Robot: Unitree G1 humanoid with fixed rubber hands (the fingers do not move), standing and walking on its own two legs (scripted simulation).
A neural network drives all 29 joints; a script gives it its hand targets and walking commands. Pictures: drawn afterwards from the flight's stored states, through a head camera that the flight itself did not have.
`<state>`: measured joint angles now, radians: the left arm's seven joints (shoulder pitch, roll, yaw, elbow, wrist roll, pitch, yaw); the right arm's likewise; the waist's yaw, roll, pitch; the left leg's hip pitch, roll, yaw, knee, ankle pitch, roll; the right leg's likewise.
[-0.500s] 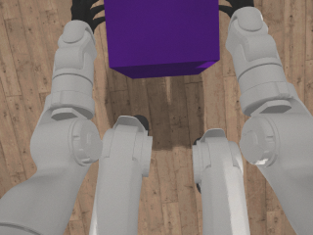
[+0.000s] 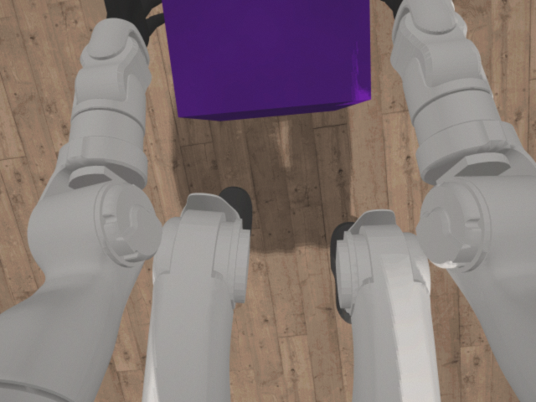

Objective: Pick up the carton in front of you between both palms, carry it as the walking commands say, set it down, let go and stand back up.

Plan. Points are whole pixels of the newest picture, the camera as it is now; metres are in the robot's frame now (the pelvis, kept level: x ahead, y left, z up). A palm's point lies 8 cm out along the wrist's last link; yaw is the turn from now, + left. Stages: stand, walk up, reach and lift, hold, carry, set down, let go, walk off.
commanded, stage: set down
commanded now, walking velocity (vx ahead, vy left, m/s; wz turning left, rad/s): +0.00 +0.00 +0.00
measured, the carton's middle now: (269, 39) +0.52 +0.09 -0.26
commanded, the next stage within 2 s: let go in 1.38 s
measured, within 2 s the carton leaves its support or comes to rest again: neither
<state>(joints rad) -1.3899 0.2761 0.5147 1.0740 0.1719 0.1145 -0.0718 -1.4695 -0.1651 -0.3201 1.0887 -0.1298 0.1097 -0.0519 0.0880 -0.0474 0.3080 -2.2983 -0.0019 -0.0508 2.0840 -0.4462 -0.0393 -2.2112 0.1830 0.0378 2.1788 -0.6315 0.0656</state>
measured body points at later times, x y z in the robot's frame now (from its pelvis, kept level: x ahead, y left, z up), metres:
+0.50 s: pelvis +0.00 +0.01 +0.00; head +0.36 +0.04 +0.25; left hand +0.51 +0.31 -0.17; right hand +0.58 -0.09 -0.16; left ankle +0.14 +0.13 -0.35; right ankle +0.10 -0.11 -0.35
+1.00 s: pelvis +0.02 +0.02 +0.12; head +0.34 +0.06 +0.43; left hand +0.51 +0.30 +0.00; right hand +0.58 -0.08 +0.01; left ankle +0.14 +0.13 -0.35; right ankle +0.10 -0.11 -0.35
